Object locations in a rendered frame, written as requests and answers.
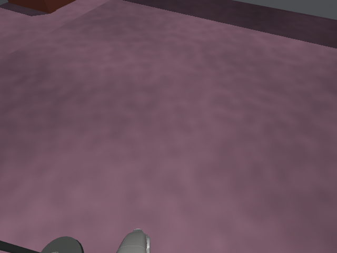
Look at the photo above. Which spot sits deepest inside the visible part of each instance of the floor lamp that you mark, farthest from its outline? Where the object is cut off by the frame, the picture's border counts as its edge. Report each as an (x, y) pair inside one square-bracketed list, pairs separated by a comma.
[(62, 245)]

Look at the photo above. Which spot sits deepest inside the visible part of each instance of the armchair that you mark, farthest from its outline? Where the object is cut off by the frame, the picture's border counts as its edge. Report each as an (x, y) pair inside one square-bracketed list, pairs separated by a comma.
[(47, 6)]

